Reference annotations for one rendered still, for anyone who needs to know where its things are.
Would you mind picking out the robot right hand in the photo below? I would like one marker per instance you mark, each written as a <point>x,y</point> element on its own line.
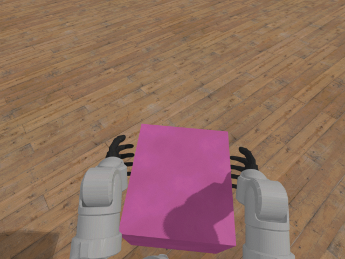
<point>249,162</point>

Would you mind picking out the robot left hand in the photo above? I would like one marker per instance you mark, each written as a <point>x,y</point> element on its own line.
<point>115,148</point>

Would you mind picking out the robot right forearm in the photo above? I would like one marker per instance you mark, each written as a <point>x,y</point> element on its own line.
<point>266,216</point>

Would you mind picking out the robot left forearm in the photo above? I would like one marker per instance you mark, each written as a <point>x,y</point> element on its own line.
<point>98,235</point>

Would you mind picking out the carton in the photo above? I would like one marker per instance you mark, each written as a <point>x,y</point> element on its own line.
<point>179,194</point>

